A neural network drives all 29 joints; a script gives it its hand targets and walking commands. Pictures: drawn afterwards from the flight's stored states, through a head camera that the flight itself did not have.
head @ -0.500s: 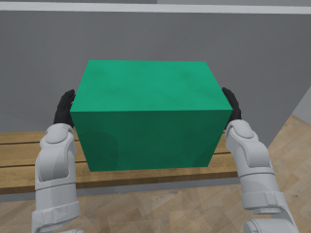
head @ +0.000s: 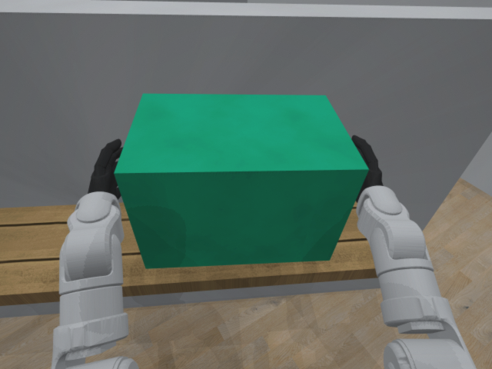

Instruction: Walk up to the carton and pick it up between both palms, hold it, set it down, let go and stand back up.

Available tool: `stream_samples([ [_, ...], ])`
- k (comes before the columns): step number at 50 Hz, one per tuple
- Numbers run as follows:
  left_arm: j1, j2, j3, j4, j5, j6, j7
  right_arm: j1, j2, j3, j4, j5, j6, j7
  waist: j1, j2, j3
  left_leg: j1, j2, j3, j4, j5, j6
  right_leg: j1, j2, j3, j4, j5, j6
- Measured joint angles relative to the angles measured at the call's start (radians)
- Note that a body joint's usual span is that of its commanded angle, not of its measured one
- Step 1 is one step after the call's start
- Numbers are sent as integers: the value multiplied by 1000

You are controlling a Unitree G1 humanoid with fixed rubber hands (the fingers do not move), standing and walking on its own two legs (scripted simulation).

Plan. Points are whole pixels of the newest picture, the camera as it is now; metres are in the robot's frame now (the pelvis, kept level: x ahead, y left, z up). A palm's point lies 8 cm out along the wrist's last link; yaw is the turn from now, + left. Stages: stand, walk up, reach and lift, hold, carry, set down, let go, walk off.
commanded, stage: hold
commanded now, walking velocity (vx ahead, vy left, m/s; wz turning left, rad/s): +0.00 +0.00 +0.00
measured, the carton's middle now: (238, 179) +0.40 +0.00 +0.14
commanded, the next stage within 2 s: none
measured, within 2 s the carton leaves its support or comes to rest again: neither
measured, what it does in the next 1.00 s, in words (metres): stands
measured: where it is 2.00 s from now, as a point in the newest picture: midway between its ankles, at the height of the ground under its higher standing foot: outside the picture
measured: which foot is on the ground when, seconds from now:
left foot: down 0.00-1.00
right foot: down 0.00-1.00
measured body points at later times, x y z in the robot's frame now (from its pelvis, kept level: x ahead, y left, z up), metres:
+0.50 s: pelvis +0.00 +0.00 +0.00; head -0.02 +0.01 +0.45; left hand +0.36 +0.20 +0.16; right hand +0.37 -0.20 +0.16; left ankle +0.02 +0.13 -0.75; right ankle +0.03 -0.12 -0.75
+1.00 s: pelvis +0.00 +0.00 +0.00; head -0.02 +0.01 +0.45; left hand +0.36 +0.20 +0.17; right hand +0.37 -0.20 +0.16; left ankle +0.02 +0.13 -0.75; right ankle +0.03 -0.12 -0.75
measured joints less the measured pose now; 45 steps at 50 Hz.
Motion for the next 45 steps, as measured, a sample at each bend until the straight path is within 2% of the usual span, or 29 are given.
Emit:
stream_samples([
  [5, -4, -2, 9, 19, 12, 10, -5, -16, -4, 10, 37, -2, 3, 2, -1, 3, 3, 5, -1, -3, -8, 4, -1, 6, 0, -3, -7, 1, 0],
  [17, 60, -3, 1, -72, -9, 6, -12, 60, 3, 30, -86, 26, 14, -26, -1, 7, 6, 18, -2, -8, 1, -9, 0, 29, -1, -8, -15, -3, 3],
  [24, 24, -9, 5, -17, 20, 29, -11, 18, 12, 2, 4, -1, 12, 0, 0, 0, 6, 28, -6, -3, -1, -8, 3, 31, -6, -3, -3, -9, 4],
  [31, 25, -1, -11, -30, 3, 10, 2, 20, -7, 16, -18, 4, -5, -1, -11, 2, 11, 18, -3, -1, 4, -9, 3, 27, -2, 0, -14, 1, 5],
  [45, 21, -10, -3, -16, 14, 17, -1, 15, -4, 12, 9, 5, -8, 0, -2, 4, 14, 14, 0, 4, -5, 0, 0, 14, 1, 6, -9, 3, 0],
])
